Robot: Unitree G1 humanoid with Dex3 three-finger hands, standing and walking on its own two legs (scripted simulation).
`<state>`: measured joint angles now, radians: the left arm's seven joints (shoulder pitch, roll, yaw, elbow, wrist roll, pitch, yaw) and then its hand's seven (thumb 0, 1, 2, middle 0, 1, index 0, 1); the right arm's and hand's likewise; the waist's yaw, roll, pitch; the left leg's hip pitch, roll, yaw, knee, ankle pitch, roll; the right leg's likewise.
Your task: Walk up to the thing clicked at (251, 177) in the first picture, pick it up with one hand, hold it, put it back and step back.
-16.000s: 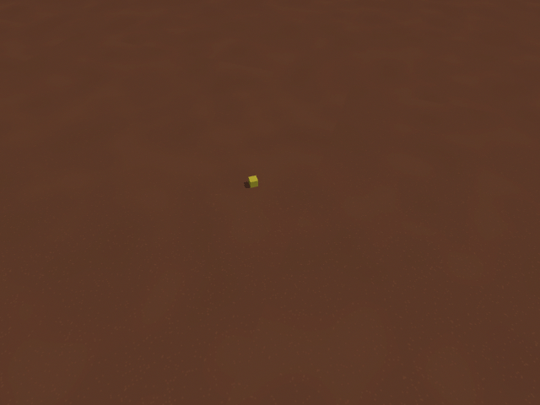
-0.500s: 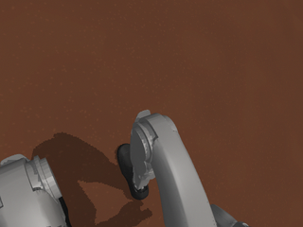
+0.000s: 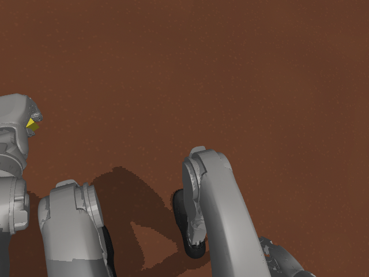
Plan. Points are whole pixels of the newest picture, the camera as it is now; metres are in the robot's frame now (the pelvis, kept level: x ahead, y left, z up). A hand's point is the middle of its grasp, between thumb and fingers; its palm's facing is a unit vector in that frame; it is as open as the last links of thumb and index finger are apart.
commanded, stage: settle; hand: left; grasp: from above
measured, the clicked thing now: (22, 123) +0.48 +0.26 -0.22
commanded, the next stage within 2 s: lift in 0.14 s
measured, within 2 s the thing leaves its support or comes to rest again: neither
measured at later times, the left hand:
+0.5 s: hand (3, 128) +0.44 +0.26 -0.13, palm faces -0.45 -0.12 -0.88, open 4.9 cm
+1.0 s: hand out of the picture +0.38 +0.27 +0.03, palm faces -0.44 -0.12 -0.89, open 4.8 cm
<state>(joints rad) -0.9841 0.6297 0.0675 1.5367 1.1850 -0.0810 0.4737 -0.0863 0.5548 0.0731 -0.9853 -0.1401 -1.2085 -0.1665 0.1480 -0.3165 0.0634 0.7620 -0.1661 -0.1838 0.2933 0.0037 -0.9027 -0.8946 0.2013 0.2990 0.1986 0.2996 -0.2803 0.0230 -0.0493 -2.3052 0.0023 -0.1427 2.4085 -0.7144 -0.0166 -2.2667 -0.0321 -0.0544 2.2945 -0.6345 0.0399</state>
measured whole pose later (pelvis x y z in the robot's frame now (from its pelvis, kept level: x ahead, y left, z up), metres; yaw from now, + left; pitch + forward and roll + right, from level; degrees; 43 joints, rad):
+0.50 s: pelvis +0.00 +0.00 +0.03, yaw +2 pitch +36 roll -6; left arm -0.91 0.56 0.04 1.37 1.14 -0.05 0.35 -0.09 0.58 0.02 -0.99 -0.14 -1.23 -0.13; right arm 0.19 -0.29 0.00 0.77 -0.10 -0.09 0.18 0.00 -0.90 -0.90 0.20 0.30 0.20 0.30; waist -0.22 0.04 -0.12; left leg -2.23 0.00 -0.11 2.30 -0.70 -0.01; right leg -2.20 -0.05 -0.03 2.21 -0.64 0.03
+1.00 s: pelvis +0.00 +0.00 +0.14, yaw +5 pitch +32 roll -4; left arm -0.57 0.48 -0.08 0.90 1.01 0.02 0.17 -0.09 0.58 0.03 -0.98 -0.14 -1.25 -0.13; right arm 0.16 -0.26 -0.04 0.69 -0.01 0.00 0.04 0.01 -0.90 -0.90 0.20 0.30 0.20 0.30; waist -0.13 0.06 -0.19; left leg -1.85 0.01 -0.06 1.94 -0.66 0.00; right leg -1.83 -0.05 -0.02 1.88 -0.61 0.03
